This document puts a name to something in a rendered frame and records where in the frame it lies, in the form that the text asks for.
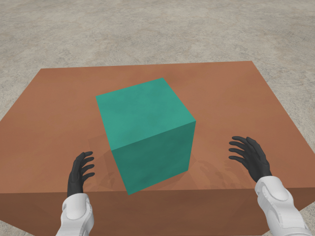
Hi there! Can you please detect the pedestal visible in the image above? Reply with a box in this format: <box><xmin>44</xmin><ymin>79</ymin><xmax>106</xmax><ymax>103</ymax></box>
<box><xmin>0</xmin><ymin>61</ymin><xmax>315</xmax><ymax>236</ymax></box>

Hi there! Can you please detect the robot right hand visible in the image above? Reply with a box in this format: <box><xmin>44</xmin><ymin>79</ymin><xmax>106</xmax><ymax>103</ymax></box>
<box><xmin>228</xmin><ymin>136</ymin><xmax>272</xmax><ymax>183</ymax></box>

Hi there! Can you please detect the carton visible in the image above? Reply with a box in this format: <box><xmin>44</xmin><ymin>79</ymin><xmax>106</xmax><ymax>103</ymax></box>
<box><xmin>95</xmin><ymin>78</ymin><xmax>196</xmax><ymax>195</ymax></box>

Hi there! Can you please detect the robot left forearm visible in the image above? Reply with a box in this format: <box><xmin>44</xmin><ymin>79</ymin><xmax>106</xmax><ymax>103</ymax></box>
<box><xmin>56</xmin><ymin>193</ymin><xmax>94</xmax><ymax>236</ymax></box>

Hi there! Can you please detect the robot left hand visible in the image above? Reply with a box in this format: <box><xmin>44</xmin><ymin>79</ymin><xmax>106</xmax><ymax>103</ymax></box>
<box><xmin>67</xmin><ymin>151</ymin><xmax>95</xmax><ymax>197</ymax></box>

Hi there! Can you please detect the robot right forearm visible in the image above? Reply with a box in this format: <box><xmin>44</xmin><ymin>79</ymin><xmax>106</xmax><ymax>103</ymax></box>
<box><xmin>255</xmin><ymin>176</ymin><xmax>313</xmax><ymax>236</ymax></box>

